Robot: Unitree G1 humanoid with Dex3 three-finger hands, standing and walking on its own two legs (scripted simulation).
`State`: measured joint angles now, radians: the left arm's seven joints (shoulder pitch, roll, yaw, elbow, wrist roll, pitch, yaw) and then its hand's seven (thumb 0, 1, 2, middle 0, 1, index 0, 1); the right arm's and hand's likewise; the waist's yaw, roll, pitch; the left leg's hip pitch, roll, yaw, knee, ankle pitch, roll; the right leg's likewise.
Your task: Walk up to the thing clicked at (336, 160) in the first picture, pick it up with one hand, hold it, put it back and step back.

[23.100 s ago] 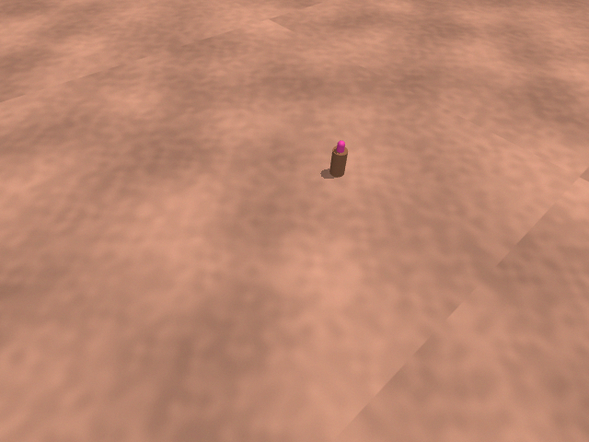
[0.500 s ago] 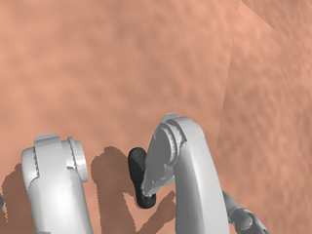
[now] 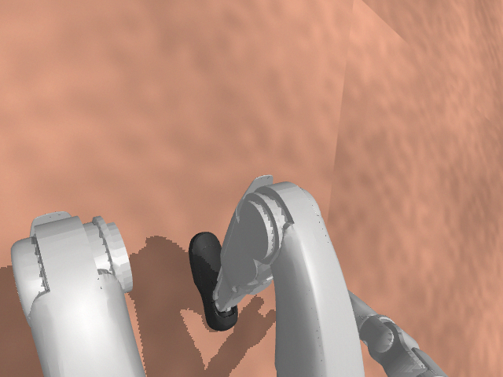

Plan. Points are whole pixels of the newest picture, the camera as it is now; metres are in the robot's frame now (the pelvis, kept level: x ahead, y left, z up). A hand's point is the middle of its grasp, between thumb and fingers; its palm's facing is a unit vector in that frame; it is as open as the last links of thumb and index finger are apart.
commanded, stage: lower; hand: left
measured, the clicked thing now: out of the picture +0.43 +0.33 -0.19
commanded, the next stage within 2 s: loosen in 0.10 s
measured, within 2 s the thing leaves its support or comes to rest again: rests again in 1.04 s
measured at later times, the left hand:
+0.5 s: hand out of the picture +0.43 +0.34 -0.18, palm faces +0.57 -0.82 -0.03, open 10.7 cm
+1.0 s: hand out of the picture +0.44 +0.34 -0.17, palm faces +0.56 -0.83 +0.00, open 15.5 cm
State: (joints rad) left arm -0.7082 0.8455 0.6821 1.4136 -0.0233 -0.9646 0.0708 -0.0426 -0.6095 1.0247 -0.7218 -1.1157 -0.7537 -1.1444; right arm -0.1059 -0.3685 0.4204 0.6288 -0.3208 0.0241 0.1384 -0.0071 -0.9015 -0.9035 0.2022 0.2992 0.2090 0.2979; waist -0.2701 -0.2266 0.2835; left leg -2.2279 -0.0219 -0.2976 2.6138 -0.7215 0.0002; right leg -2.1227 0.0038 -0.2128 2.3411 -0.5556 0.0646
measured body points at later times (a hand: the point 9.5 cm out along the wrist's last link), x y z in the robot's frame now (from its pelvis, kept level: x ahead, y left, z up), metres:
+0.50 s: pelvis +0.00 +0.00 +0.00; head +0.24 +0.18 +0.32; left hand +0.40 +0.38 -0.17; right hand +0.14 -0.26 -0.04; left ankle +0.08 +0.12 -0.26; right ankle +0.15 -0.12 -0.26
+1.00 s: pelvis -0.01 +0.00 +0.00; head +0.24 +0.18 +0.33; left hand +0.40 +0.38 -0.17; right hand +0.14 -0.26 -0.04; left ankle +0.08 +0.12 -0.26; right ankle +0.15 -0.12 -0.26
